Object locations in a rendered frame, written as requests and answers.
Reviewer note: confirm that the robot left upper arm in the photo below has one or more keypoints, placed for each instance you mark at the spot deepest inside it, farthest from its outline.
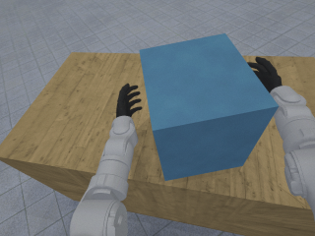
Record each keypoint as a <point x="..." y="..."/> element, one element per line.
<point x="100" y="218"/>

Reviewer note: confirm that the robot right hand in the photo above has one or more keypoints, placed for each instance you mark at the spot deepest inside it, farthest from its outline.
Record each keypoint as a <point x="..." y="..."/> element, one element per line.
<point x="266" y="73"/>

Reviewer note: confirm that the robot right upper arm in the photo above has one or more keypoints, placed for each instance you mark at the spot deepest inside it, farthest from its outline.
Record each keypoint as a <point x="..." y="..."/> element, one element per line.
<point x="299" y="174"/>

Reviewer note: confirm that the pedestal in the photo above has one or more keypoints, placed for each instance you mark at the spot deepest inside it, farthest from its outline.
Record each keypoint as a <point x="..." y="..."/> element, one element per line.
<point x="60" y="139"/>

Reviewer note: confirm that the robot left hand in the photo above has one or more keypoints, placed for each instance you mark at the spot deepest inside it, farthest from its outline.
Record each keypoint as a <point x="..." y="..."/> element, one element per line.
<point x="123" y="107"/>

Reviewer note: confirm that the left robot forearm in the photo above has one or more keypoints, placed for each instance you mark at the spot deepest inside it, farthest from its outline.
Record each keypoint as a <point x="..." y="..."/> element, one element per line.
<point x="110" y="180"/>

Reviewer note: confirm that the carton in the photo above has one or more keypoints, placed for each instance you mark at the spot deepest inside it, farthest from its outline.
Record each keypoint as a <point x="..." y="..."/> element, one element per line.
<point x="208" y="109"/>

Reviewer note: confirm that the right robot forearm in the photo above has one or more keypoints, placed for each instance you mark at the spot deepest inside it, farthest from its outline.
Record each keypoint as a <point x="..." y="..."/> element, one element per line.
<point x="294" y="120"/>

